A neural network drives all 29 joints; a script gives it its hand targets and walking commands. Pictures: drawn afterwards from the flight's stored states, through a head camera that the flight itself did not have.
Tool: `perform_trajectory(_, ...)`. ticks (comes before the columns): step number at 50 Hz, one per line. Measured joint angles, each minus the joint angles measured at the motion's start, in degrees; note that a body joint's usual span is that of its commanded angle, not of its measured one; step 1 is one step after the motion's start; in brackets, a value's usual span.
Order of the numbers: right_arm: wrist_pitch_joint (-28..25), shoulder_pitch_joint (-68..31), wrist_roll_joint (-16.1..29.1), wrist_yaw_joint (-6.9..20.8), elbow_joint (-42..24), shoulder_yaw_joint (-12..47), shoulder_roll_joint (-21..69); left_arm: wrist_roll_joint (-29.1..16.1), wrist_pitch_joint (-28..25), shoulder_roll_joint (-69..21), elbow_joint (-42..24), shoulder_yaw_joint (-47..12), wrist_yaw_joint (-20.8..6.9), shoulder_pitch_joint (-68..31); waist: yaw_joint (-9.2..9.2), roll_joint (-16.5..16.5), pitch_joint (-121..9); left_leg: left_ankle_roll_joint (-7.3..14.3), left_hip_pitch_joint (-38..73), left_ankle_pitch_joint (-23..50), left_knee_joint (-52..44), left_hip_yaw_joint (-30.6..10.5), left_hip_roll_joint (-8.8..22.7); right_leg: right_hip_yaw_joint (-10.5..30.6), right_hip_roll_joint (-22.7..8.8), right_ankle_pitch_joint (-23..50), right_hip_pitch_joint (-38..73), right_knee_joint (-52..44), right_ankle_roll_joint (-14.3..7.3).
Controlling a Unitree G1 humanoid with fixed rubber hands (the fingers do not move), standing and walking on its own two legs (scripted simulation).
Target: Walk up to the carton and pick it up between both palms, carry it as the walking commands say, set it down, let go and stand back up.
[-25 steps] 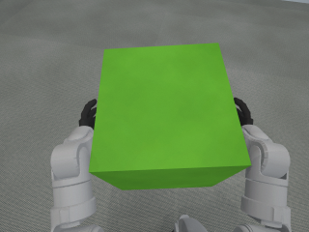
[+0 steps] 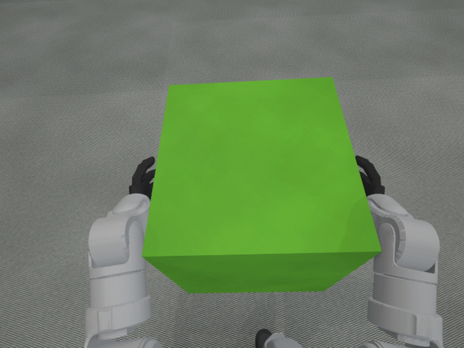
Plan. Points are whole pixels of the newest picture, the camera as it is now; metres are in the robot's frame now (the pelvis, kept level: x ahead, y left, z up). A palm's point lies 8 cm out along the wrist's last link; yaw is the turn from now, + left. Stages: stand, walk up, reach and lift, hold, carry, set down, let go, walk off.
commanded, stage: carry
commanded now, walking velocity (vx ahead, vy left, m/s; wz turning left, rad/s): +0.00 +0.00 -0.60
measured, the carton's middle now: (252, 196) +0.37 -0.01 +0.03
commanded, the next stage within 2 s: none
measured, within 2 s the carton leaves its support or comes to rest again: neither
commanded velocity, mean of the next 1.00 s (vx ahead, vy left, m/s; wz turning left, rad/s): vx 0.00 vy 0.00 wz -0.60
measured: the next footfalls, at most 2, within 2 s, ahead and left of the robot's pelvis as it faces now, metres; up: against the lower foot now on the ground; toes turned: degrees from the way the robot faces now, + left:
left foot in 0.02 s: +0.03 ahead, +0.11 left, +0.00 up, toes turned +5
right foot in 0.36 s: +0.01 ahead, -0.18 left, +0.00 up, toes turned -14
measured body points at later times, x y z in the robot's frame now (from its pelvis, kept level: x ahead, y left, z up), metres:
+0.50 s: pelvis -0.04 -0.05 +0.00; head -0.03 -0.07 +0.45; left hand +0.32 +0.00 +0.07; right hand +0.20 -0.34 +0.07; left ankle -0.02 +0.08 -0.68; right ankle -0.03 -0.17 -0.72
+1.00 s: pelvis -0.10 -0.07 +0.00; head -0.07 -0.06 +0.45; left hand +0.28 -0.10 +0.09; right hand +0.08 -0.40 +0.10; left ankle -0.03 +0.05 -0.72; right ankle -0.15 -0.19 -0.70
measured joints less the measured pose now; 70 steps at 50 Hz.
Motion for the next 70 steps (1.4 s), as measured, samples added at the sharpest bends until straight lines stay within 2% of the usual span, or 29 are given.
perform_trajectory(2,-0.62,-0.01,0.01,0.05,-0.07,0.88,0.15,-0.09,0.51,0.80,-1.26,0.00,-0.18,0.10,0.04,-1.89,0.77,1.53,2.00,11.24,-5.98,0.67,-0.28,0.54,0.27,0.09,-0.46,0.47,0.24)
perform_trajectory(3,-0.56,0.01,0.01,0.03,-0.05,1.44,0.23,-0.15,0.95,1.12,-2.18,0.00,-0.27,0.80,0.07,-2.34,1.08,2.75,2.49,16.60,-6.55,1.25,0.12,0.25,0.41,-4.35,-0.93,2.83,0.25)
perform_trajectory(5,-0.03,0.21,-0.01,-0.01,-0.03,1.99,0.81,-0.30,1.49,1.24,-4.32,0.00,-0.36,3.39,0.10,-1.49,0.89,4.82,2.99,16.29,-4.72,2.30,2.05,-2.17,0.39,-15.04,-3.59,13.89,0.27)
perform_trajectory(7,0.68,0.22,-0.03,-0.15,-0.04,1.31,1.42,-0.41,2.05,1.26,-4.46,0.00,-0.35,3.74,0.18,-0.12,0.67,5.18,3.92,14.24,-3.80,2.92,4.45,-3.44,0.08,-17.22,-4.71,21.86,0.44)
perform_trajectory(12,1.18,0.29,-0.02,-0.18,-0.05,0.67,1.86,-0.41,2.73,1.28,-4.48,-0.01,-0.29,3.71,0.22,0.76,-2.44,3.69,4.27,13.31,-2.91,5.80,9.46,-4.11,-2.14,-17.28,-3.05,24.15,0.49)
perform_trajectory(17,2.23,1.15,-0.09,-0.19,-0.04,0.79,1.89,-0.41,4.54,1.30,-4.39,-0.01,0.04,3.62,0.27,1.85,-3.98,0.65,4.17,9.86,3.10,8.28,14.67,-6.77,-2.40,-14.95,7.70,10.53,0.48)
perform_trajectory(18,2.33,1.13,-0.13,-0.19,0.01,0.59,1.70,-0.41,4.42,1.09,-3.71,-0.02,0.10,3.21,0.22,2.25,-4.15,0.12,3.47,8.71,5.58,8.15,15.60,-6.86,-2.12,-13.65,8.99,8.51,1.65)
perform_trajectory(19,2.38,1.22,-0.14,-0.19,0.25,0.24,1.23,-0.39,3.76,0.53,-2.22,-0.01,0.21,2.71,0.18,2.95,-3.93,-0.08,2.35,7.03,8.37,6.89,15.99,-6.86,-1.54,-13.83,8.45,9.75,1.89)
perform_trajectory(21,3.03,1.51,-0.13,-0.18,1.13,-0.38,0.24,-0.10,2.61,-0.76,0.78,0.00,0.48,2.38,0.02,3.47,-3.46,-0.44,-0.92,0.46,15.46,3.29,13.53,-6.26,-1.46,-14.20,7.58,10.72,1.07)
perform_trajectory(24,3.08,1.51,-0.12,-0.19,2.77,-0.28,-0.06,0.32,2.62,-0.89,2.20,0.01,0.65,2.36,-0.04,3.10,-1.78,-0.45,-3.40,-1.00,19.58,1.31,8.60,-3.49,-1.44,-11.74,7.17,8.27,0.47)
perform_trajectory(26,2.55,1.49,-0.12,-0.15,2.85,-0.20,-0.07,0.36,2.21,-0.90,2.18,0.00,0.65,2.35,-0.06,2.74,-0.69,-0.45,-3.81,-1.02,18.06,1.02,5.86,-1.80,-1.32,-9.76,6.68,6.42,0.46)
perform_trajectory(30,0.45,1.47,-0.11,0.11,2.78,0.03,-0.08,0.35,0.20,-0.95,2.06,0.00,0.41,2.30,-0.08,2.02,-0.33,-0.45,-3.74,-0.87,12.30,0.49,2.37,-0.20,-0.71,-6.81,4.64,3.83,0.47)
perform_trajectory(33,-0.57,1.12,0.13,0.27,1.96,0.24,-0.10,0.35,-0.57,-0.90,0.60,0.00,0.22,2.31,-0.14,0.83,-0.49,-0.44,-1.44,1.08,3.10,0.27,0.78,0.04,-0.16,-5.30,2.63,3.17,0.49)
perform_trajectory(34,-0.73,0.83,0.17,0.31,1.67,0.37,-0.10,0.35,-0.60,-0.76,-0.05,0.01,0.16,2.27,-0.15,0.53,-0.55,-0.22,0.32,4.26,-1.72,0.25,0.71,0.04,0.28,-5.00,1.98,3.34,0.59)
perform_trajectory(36,-1.32,0.70,0.19,0.36,1.47,1.17,0.00,0.18,-0.39,-0.03,-1.18,0.01,-0.01,2.30,-0.07,-1.40,0.11,2.67,1.15,16.12,-5.04,1.01,0.54,0.06,0.29,-7.04,1.16,5.63,0.71)
perform_trajectory(38,-1.35,0.71,0.18,0.24,1.49,1.88,0.53,-0.17,0.52,0.79,-2.84,0.01,-0.05,3.29,0.11,-1.72,0.22,5.27,1.57,16.11,-3.92,2.05,1.70,-1.80,0.28,-16.98,-1.30,15.64,0.72)
perform_trajectory(40,-1.23,0.70,0.16,0.20,1.49,1.65,1.16,-0.23,1.45,1.19,-3.76,0.00,-0.04,3.50,0.21,-0.83,0.05,5.84,2.38,14.77,-3.85,2.81,3.81,-3.64,0.14,-19.56,-3.08,23.43,0.72)
perform_trajectory(45,-0.76,0.70,0.17,0.21,1.48,1.22,1.43,-0.23,2.22,1.25,-3.92,0.00,0.00,3.42,0.24,1.28,-2.14,4.67,2.91,14.49,-4.06,5.53,9.25,-5.06,-1.09,-19.43,-3.10,25.30,0.71)
perform_trajectory(49,0.19,0.74,0.16,0.17,1.48,1.08,1.45,-0.23,3.18,1.25,-3.93,-0.01,0.15,3.43,0.29,2.49,-3.05,2.71,2.91,13.32,-1.78,7.63,13.13,-7.04,-1.42,-17.45,2.37,16.15,0.71)
perform_trajectory(51,0.70,0.75,0.16,0.11,1.48,0.97,1.46,-0.23,3.70,1.23,-3.86,-0.01,0.26,3.35,0.31,2.70,-3.23,1.45,2.85,11.71,1.22,8.55,14.60,-7.77,-1.46,-14.56,7.40,8.54,0.71)
perform_trajectory(52,0.81,0.72,0.16,0.08,1.48,0.81,1.38,-0.23,3.80,1.17,-3.53,-0.01,0.33,2.97,0.27,2.56,-3.47,0.82,2.29,10.50,3.66,8.72,15.10,-7.75,-1.53,-10.87,9.29,5.34,0.65)
perform_trajectory(53,0.83,0.79,0.15,0.08,1.50,0.54,1.05,-0.23,3.29,0.71,-2.58,-0.01,0.41,2.65,0.18,3.05,-3.41,0.46,1.38,8.42,6.43,7.93,15.49,-7.72,-1.16,-10.60,9.17,6.01,0.33)
perform_trajectory(54,1.08,0.87,0.16,0.08,1.52,0.17,0.70,-0.22,2.69,0.11,-1.57,-0.01,0.52,2.54,0.19,3.33,-3.51,0.16,-0.10,4.43,9.83,6.23,14.78,-7.39,-0.98,-13.73,8.79,6.86,-0.17)
perform_trajectory(56,2.08,0.91,0.16,0.08,1.74,-0.58,-0.13,-0.02,1.49,-1.21,0.62,0.00,0.71,2.56,0.18,4.46,-2.45,0.09,-2.61,-0.74,15.77,2.47,12.05,-6.81,-0.57,-14.06,7.60,8.36,-0.58)
perform_trajectory(60,1.96,0.88,0.17,0.00,2.62,-0.28,-0.26,0.13,1.45,-1.08,1.25,0.01,0.82,2.52,0.13,3.28,-0.41,0.09,-4.27,-1.08,18.17,0.73,5.93,-3.52,-0.56,-9.36,6.72,5.39,-0.60)
perform_trajectory(64,0.20,0.86,0.18,0.16,2.60,-0.05,-0.27,0.13,-0.14,-1.08,1.15,0.01,0.65,2.43,0.10,1.34,-0.50,0.09,-4.25,-1.10,13.80,-0.05,2.30,-1.64,-0.25,-6.55,4.77,2.79,-0.59)
perform_trajectory(67,-1.08,0.50,0.42,0.39,2.50,0.22,-0.28,0.13,-0.86,-0.90,0.08,0.01,0.59,2.42,0.07,-0.06,-0.86,0.09,-2.56,-0.85,6.33,-0.52,0.72,-1.13,0.09,-4.84,3.04,1.77,-0.59)
perform_trajectory(69,-1.48,0.28,0.50,0.50,2.19,0.57,-0.29,0.13,-0.70,-0.65,-1.02,0.01,0.57,2.42,0.03,-0.45,-1.18,0.10,0.71,2.89,-1.94,-0.62,0.65,-1.13,0.87,-4.20,1.92,1.95,-0.58)
perform_trajectory(70,-1.77,0.28,0.51,0.55,2.08,0.81,-0.25,0.12,-0.54,-0.40,-1.45,0.01,0.52,2.28,0.02,-1.05,-1.06,0.89,1.51,9.36,-5.01,-0.45,0.56,-1.01,1.00,-4.12,1.51,2.46,-0.52)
